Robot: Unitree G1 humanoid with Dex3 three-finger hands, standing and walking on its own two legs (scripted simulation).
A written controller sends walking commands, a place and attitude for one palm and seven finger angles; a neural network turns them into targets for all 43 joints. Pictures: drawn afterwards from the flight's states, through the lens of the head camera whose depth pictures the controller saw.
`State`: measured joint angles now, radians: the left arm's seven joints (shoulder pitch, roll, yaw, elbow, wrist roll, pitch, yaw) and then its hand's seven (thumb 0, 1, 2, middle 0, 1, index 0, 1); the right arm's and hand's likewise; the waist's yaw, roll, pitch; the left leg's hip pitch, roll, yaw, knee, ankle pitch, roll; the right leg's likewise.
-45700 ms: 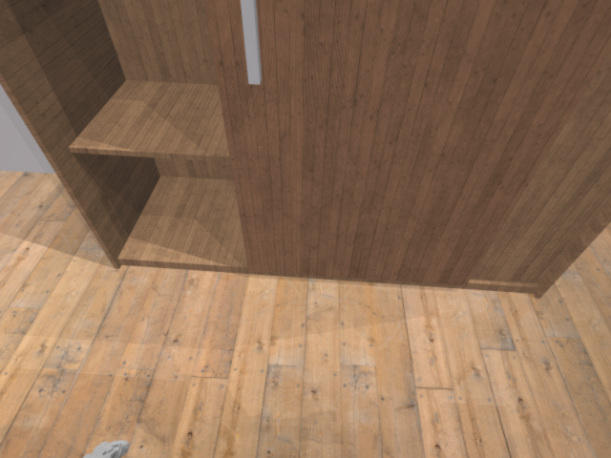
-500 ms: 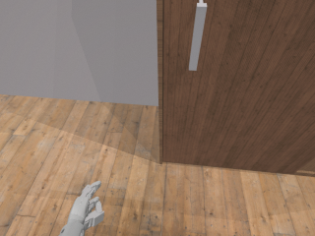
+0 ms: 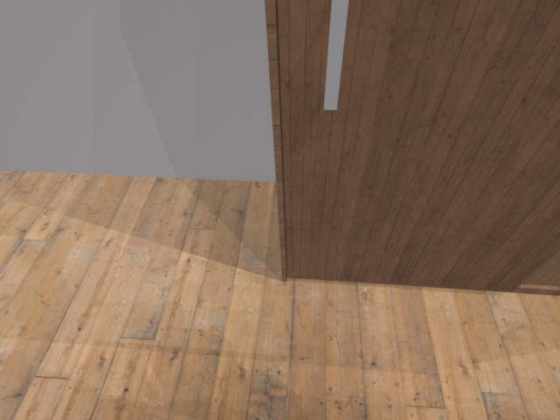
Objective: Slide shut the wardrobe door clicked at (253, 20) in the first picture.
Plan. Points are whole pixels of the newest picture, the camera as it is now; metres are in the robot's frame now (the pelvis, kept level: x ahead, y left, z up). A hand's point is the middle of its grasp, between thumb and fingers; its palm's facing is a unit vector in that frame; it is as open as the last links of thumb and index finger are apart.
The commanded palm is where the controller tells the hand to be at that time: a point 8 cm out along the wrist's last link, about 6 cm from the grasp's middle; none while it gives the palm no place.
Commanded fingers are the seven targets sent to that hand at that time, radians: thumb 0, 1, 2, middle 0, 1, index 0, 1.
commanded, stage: let the arm hang, fingers relaxed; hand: right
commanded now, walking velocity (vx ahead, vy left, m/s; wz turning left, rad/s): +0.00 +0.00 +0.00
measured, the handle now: (334, 51) +0.68 -0.04 +0.19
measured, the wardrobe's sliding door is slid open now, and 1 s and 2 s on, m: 0.00 0.00 0.00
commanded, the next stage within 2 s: look to check the result in 0.74 s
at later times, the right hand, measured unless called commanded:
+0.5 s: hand out of the picture +0.02 -0.19 -0.17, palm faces -0.01 +0.98 -0.21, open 7.4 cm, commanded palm none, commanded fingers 0.00 -0.90 -0.90 0.20 0.30 0.20 0.30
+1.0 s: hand out of the picture +0.05 -0.18 -0.17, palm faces -0.02 +0.98 -0.21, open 7.4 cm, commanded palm none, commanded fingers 0.00 -0.90 -0.90 0.20 0.30 0.20 0.30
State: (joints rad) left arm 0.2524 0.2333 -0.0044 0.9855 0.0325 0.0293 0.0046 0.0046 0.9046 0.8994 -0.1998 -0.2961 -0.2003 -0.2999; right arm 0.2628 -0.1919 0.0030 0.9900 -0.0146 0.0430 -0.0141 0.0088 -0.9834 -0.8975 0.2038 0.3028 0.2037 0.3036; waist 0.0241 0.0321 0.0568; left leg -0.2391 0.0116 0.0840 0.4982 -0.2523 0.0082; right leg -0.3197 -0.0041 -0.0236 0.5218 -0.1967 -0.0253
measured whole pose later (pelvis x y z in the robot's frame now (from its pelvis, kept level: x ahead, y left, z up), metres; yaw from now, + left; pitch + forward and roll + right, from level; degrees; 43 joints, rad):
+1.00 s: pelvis +0.02 +0.00 +0.01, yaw +1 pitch -1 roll +0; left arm 0.20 0.17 0.01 1.13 0.02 0.01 0.03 0.00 0.91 0.90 -0.20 -0.30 -0.20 -0.30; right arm 0.21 -0.17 -0.01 1.14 -0.01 0.00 -0.03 0.01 -0.91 -0.90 0.20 0.30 0.20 0.30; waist 0.01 -0.01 0.06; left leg -0.15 0.02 0.06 0.40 -0.23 0.00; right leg -0.22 0.00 -0.05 0.41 -0.18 -0.03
